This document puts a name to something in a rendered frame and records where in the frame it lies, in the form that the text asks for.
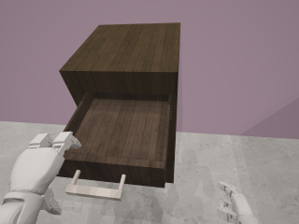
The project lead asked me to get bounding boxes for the handle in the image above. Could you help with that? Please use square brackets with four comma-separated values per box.
[65, 170, 126, 202]

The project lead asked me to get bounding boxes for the left robot hand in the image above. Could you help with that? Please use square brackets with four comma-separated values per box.
[10, 132, 81, 216]

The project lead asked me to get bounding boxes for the right robot forearm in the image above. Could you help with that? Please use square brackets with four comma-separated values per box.
[236, 215, 261, 224]

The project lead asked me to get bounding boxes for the cabinet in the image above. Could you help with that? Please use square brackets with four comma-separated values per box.
[59, 22, 180, 184]

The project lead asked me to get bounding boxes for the drawer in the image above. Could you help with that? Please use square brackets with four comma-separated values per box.
[56, 91, 172, 189]

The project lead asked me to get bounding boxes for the left robot forearm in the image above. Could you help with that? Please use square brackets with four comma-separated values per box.
[0, 190, 44, 224]

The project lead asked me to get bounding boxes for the right robot hand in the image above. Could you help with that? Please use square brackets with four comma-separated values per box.
[217, 181, 254, 224]

